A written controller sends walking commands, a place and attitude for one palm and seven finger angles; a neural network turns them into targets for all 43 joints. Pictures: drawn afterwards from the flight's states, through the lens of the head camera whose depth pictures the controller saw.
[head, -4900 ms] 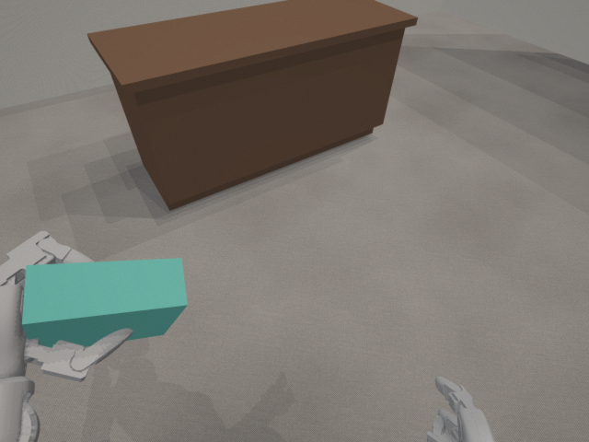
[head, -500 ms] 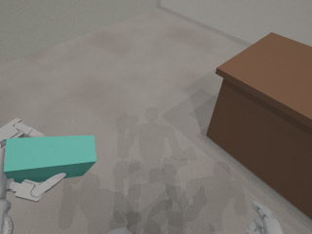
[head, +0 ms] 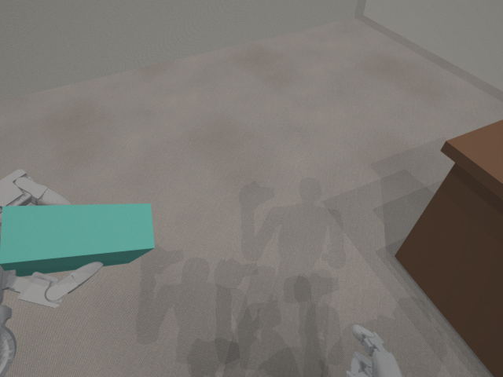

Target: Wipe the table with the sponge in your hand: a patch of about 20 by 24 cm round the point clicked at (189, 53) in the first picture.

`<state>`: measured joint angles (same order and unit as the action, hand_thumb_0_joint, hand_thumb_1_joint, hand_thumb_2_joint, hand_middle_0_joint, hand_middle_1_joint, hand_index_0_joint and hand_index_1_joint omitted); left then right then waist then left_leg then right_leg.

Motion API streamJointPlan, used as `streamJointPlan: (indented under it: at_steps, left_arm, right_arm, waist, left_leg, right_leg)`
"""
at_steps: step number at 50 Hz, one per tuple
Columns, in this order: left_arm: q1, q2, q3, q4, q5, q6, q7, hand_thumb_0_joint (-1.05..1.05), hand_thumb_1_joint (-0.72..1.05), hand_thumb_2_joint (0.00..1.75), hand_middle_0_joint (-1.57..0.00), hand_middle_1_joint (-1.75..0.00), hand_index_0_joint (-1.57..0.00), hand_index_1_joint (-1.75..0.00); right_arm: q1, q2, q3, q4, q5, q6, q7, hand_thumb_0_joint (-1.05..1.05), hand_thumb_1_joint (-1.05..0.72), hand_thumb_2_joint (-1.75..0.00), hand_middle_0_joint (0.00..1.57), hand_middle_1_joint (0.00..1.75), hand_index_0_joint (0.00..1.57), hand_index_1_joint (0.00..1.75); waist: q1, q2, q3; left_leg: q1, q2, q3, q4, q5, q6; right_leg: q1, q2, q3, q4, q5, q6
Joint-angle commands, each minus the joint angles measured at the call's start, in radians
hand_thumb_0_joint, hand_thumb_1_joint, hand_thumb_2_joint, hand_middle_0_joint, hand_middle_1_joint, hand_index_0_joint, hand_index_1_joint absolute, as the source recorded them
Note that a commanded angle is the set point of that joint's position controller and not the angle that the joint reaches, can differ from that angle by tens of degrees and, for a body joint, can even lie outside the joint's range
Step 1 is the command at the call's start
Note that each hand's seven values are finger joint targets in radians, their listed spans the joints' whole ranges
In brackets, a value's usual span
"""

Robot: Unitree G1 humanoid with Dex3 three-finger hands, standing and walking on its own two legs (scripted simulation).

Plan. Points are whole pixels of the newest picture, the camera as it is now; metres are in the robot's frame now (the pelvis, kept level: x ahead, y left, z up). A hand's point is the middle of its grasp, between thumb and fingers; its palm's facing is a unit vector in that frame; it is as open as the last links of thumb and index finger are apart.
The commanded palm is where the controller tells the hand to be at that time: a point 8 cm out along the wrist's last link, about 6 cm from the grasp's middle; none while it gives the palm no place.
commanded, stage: walk to a spot facing it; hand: left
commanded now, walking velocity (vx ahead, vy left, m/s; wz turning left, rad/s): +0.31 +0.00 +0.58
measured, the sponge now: (101, 239) +0.23 +0.20 +0.17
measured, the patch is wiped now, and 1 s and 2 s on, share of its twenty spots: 0.00 0.00 0.00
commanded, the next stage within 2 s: none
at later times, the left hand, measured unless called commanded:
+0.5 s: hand (36, 201) +0.26 +0.28 +0.20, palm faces +0.56 -0.70 -0.44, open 9.6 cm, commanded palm +0.18 +0.31 +0.20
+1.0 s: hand (31, 223) +0.23 +0.27 +0.20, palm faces +0.73 -0.52 -0.45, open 9.6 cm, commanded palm +0.15 +0.29 +0.20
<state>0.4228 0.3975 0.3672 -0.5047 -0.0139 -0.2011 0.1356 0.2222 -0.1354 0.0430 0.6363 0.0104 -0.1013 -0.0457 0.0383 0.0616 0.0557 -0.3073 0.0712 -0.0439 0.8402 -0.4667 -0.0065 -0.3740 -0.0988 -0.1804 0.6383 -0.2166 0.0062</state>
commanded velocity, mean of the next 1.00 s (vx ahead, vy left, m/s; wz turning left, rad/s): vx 0.14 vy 0.00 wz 0.59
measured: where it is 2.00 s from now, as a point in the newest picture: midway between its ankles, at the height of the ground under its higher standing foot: outside the picture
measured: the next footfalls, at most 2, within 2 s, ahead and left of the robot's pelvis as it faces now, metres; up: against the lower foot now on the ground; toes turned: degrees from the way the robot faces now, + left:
left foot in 0.32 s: +0.13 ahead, +0.14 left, +0.00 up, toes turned +19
right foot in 0.64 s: +0.27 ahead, -0.11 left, +0.00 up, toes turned +10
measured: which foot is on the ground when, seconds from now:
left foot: up 0.00-0.30, down 0.32-0.64, up 0.66-1.00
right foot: down 0.00-0.32, up 0.34-0.62, down 0.64-1.00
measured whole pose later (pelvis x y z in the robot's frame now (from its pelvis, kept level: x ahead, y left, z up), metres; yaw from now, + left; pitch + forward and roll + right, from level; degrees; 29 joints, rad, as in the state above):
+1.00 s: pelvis +0.16 -0.03 +0.01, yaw +31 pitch +1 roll +2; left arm 0.52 0.41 0.38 -0.66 -0.05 -0.16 0.17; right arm 0.16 -0.28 -0.06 0.53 0.00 -0.04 -0.09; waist -0.01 -0.06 0.10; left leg -0.36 0.06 0.15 0.68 -0.39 -0.06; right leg -0.29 -0.20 -0.32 0.60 -0.30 -0.01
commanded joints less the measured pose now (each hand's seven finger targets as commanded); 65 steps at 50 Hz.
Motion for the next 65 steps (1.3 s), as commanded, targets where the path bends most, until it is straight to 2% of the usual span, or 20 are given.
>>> streamJointPlan:
  at_steps: [1,5,13,15,16,17,19,24,30,31,33,35,39,46,49,50,52,54,59,65]
  left_arm:
    - [-0.114,0.213,0.145,-0.161,-0.017,-0.041,0.023,0.0,0.1,1.3,-1.2,-1.6,-1.2,-1.6]
    - [-0.084,0.184,0.135,-0.279,-0.016,-0.049,0.025,0.0,0.1,1.3,-1.2,-1.6,-1.2,-1.6]
    - [0.023,0.153,0.148,-0.348,-0.032,-0.031,0.077,0.0,0.1,1.3,-1.2,-1.6,-1.2,-1.6]
    - [0.004,0.13,0.119,-0.355,-0.036,-0.04,0.078,0.0,0.1,1.3,-1.2,-1.6,-1.2,-1.6]
    - [-0.009,0.122,0.115,-0.386,-0.036,-0.067,0.074,0.0,0.1,1.3,-1.2,-1.6,-1.2,-1.6]
    - [-0.052,0.164,0.139,-0.396,-0.014,-0.095,0.072,0.0,0.1,1.3,-1.2,-1.6,-1.2,-1.6]
    - [-0.013,0.213,0.192,-0.333,-0.011,-0.08,0.042,0.0,0.1,1.3,-1.2,-1.6,-1.2,-1.6]
    - [0.109,0.127,0.147,-0.42,-0.043,-0.073,0.028,0.0,0.1,1.3,-1.2,-1.6,-1.2,-1.6]
    - [0.055,0.114,0.139,-0.211,-0.038,-0.024,0.019,0.0,0.1,1.3,-1.2,-1.6,-1.2,-1.6]
    - [0.01,0.115,0.121,-0.19,-0.028,-0.014,0.018,0.0,0.1,1.3,-1.2,-1.6,-1.2,-1.6]
    - [-0.056,0.223,0.176,-0.137,-0.026,0.01,0.038,0.0,0.1,1.3,-1.2,-1.6,-1.2,-1.6]
    - [-0.048,0.188,0.144,-0.119,-0.029,0.008,0.032,0.0,0.1,1.3,-1.2,-1.6,-1.2,-1.6]
    - [-0.075,0.161,0.104,-0.236,-0.022,-0.022,0.03,0.0,0.1,1.3,-1.2,-1.6,-1.2,-1.6]
    - [0.084,0.181,0.171,-0.344,-0.046,-0.01,0.069,0.0,0.1,1.3,-1.2,-1.6,-1.2,-1.6]
    - [0.068,0.166,0.172,-0.349,-0.052,-0.009,0.073,0.0,0.1,1.3,-1.2,-1.6,-1.2,-1.6]
    - [0.08,0.152,0.158,-0.346,-0.06,-0.011,0.07,0.0,0.1,1.3,-1.2,-1.6,-1.2,-1.6]
    - [0.045,0.175,0.152,-0.425,-0.063,-0.061,0.054,0.0,0.1,1.3,-1.2,-1.6,-1.2,-1.6]
    - [0.064,0.206,0.175,-0.353,-0.017,-0.064,0.029,0.0,0.1,1.3,-1.2,-1.6,-1.2,-1.6]
    - [0.149,0.156,0.15,-0.454,-0.05,-0.051,0.023,0.0,0.1,1.3,-1.2,-1.6,-1.2,-1.6]
    - [0.104,0.151,0.146,-0.312,-0.069,-0.01,0.013,0.0,0.1,1.3,-1.2,-1.6,-1.2,-1.6]
  right_arm:
    - [-0.15,-0.168,-0.081,-0.157,-0.011,-0.029,-0.015,0.0,-0.9,-0.9,0.2,0.3,0.2,0.3]
    - [-0.174,-0.155,-0.077,-0.168,-0.007,-0.001,-0.015,0.0,-0.9,-0.9,0.2,0.3,0.2,0.3]
    - [-0.074,-0.155,-0.106,-0.229,-0.022,-0.004,-0.019,0.0,-0.9,-0.9,0.2,0.3,0.2,0.3]
    - [-0.027,-0.183,-0.123,-0.227,-0.01,-0.009,-0.03,0.0,-0.9,-0.9,0.2,0.3,0.2,0.3]
    - [-0.056,-0.205,-0.128,-0.237,-0.01,-0.017,-0.024,0.0,-0.9,-0.9,0.2,0.3,0.2,0.3]
    - [-0.062,-0.205,-0.122,-0.233,-0.005,-0.032,-0.008,0.0,-0.9,-0.9,0.2,0.3,0.2,0.3]
    - [-0.068,-0.211,-0.14,-0.206,0.014,-0.028,0.002,0.0,-0.9,-0.9,0.2,0.3,0.2,0.3]
    - [-0.071,-0.176,-0.114,-0.191,0.01,-0.053,0.016,0.0,-0.9,-0.9,0.2,0.3,0.2,0.3]
    - [-0.089,-0.167,-0.093,-0.176,0.008,-0.041,-0.015,0.0,-0.9,-0.9,0.2,0.3,0.2,0.3]
    - [-0.098,-0.153,-0.086,-0.172,0.013,-0.036,-0.021,0.0,-0.9,-0.9,0.2,0.3,0.2,0.3]
    - [-0.122,-0.139,-0.075,-0.182,0.001,-0.032,-0.03,0.0,-0.9,-0.9,0.2,0.3,0.2,0.3]
    - [-0.12,-0.157,-0.082,-0.154,-0.012,-0.021,-0.022,0.0,-0.9,-0.9,0.2,0.3,0.2,0.3]
    - [-0.183,-0.154,-0.074,-0.163,-0.012,-0.001,-0.031,0.0,-0.9,-0.9,0.2,0.3,0.2,0.3]
    - [-0.138,-0.137,-0.09,-0.243,-0.02,0.015,-0.039,0.0,-0.9,-0.9,0.2,0.3,0.2,0.3]
    - [-0.091,-0.151,-0.103,-0.249,-0.017,0.033,-0.038,0.0,-0.9,-0.9,0.2,0.3,0.2,0.3]
    - [-0.064,-0.159,-0.112,-0.245,-0.009,0.037,-0.039,0.0,-0.9,-0.9,0.2,0.3,0.2,0.3]
    - [-0.082,-0.22,-0.126,-0.258,-0.007,0.006,-0.027,0.0,-0.9,-0.9,0.2,0.3,0.2,0.3]
    - [-0.067,-0.22,-0.134,-0.221,-0.001,-0.015,0.001,0.0,-0.9,-0.9,0.2,0.3,0.2,0.3]
    - [-0.064,-0.188,-0.116,-0.209,0.009,-0.047,0.027,0.0,-0.9,-0.9,0.2,0.3,0.2,0.3]
    - [-0.055,-0.183,-0.096,-0.183,0.002,-0.057,0.005,0.0,-0.9,-0.9,0.2,0.3,0.2,0.3]
  waist:
    - [-0.001,-0.303,-0.072]
    - [-0.025,-0.236,-0.09]
    - [-0.021,-0.183,-0.151]
    - [-0.071,0.038,-0.199]
    - [-0.067,0.333,-0.195]
    - [-0.06,0.336,-0.189]
    - [-0.059,0.209,-0.193]
    - [-0.039,0.221,-0.174]
    - [-0.019,0.109,-0.148]
    - [-0.011,0.002,-0.146]
    - [0.0,-0.436,-0.141]
    - [-0.021,-0.311,-0.113]
    - [-0.032,-0.236,-0.097]
    - [0.007,-0.244,-0.187]
    - [-0.038,-0.195,-0.228]
    - [-0.067,-0.119,-0.253]
    - [-0.047,0.349,-0.219]
    - [-0.059,0.232,-0.2]
    - [-0.049,0.243,-0.217]
    - [-0.05,0.177,-0.193]
  left_leg:
    - [-0.403,0.004,-0.002,0.552,-0.015,0.001]
    - [-0.252,0.044,0.076,0.318,0.077,-0.031]
    - [-0.007,-0.037,0.268,-0.258,0.132,-0.013]
    - [0.246,-0.011,0.162,-0.402,0.193,0.037]
    - [0.378,0.235,-0.251,-0.461,0.499,0.174]
    - [0.421,0.38,-0.517,-0.497,0.76,0.286]
    - [0.352,0.353,-0.44,-0.459,0.556,0.305]
    - [0.149,0.19,-0.136,-0.492,0.501,0.192]
    - [0.008,0.136,-0.046,-0.362,0.312,0.113]
    - [-0.074,0.089,-0.011,-0.221,0.189,0.081]
    - [-0.403,-0.078,0.076,0.35,-0.19,-0.012]
    - [-0.379,-0.023,0.012,0.522,-0.041,-0.035]
    - [-0.28,0.013,0.077,0.441,0.051,-0.068]
    - [-0.115,-0.008,0.213,-0.096,0.013,-0.048]
    - [0.01,-0.059,0.239,-0.309,0.153,-0.048]
    - [0.128,-0.045,0.2,-0.403,0.261,-0.032]
    - [0.319,0.356,-0.369,-0.461,1.146,0.207]
    - [0.313,0.33,-0.345,-0.4,1.088,0.238]
    - [0.174,0.163,-0.116,-0.429,0.844,0.141]
    - [0.107,0.176,-0.193,-0.431,0.69,0.147]
  right_leg:
    - [0.248,-0.408,0.625,-0.452,-0.425,-0.163]
    - [0.182,-0.316,0.164,-0.397,-0.137,-0.104]
    - [0.234,-0.298,0.038,-0.185,0.028,-0.091]
    - [0.071,-0.207,-0.049,0.206,0.073,-0.016]
    - [-0.196,-0.029,-0.053,0.513,-0.304,0.06]
    - [-0.344,0.009,0.061,0.671,-0.476,0.049]
    - [-0.416,-0.047,0.181,0.723,-0.374,0.057]
    - [-0.174,-0.007,0.078,0.326,-0.198,0.076]
    - [0.188,0.086,-0.032,-0.126,-0.07,0.085]
    - [0.278,0.018,0.039,-0.232,-0.059,0.062]
    - [0.377,-0.431,0.6,-0.384,0.036,-0.126]
    - [0.296,-0.391,0.513,-0.362,0.072,-0.134]
    - [0.228,-0.305,0.117,-0.323,0.257,-0.096]
    - [0.322,-0.322,0.038,-0.205,0.47,-0.111]
    - [0.298,-0.29,-0.002,-0.051,0.484,-0.06]
    - [0.237,-0.262,-0.023,0.1,0.428,-0.02]
    - [-0.19,-0.006,0.017,0.494,-0.471,0.085]
    - [-0.309,-0.02,0.151,0.59,-0.436,0.076]
    - [-0.124,0.043,0.087,0.355,-0.222,0.096]
    - [0.049,0.1,0.072,0.078,-0.221,0.103]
